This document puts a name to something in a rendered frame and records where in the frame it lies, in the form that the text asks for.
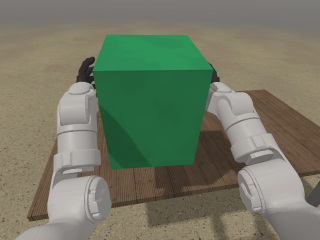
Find right robot upper arm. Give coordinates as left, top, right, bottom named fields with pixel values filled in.
left=237, top=158, right=320, bottom=240

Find left robot hand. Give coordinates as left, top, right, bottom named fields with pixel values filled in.
left=76, top=56, right=97, bottom=97

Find table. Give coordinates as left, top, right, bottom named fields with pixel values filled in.
left=27, top=89, right=320, bottom=222

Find left robot upper arm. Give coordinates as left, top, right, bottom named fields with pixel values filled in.
left=15, top=175, right=112, bottom=240

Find robot right forearm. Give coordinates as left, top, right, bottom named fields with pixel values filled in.
left=205, top=82, right=305, bottom=197

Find carton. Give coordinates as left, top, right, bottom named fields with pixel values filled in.
left=92, top=34, right=214, bottom=170

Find right robot hand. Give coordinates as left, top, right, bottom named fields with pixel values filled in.
left=208, top=62, right=220, bottom=83

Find robot left forearm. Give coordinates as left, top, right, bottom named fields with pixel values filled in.
left=47, top=82, right=101, bottom=217

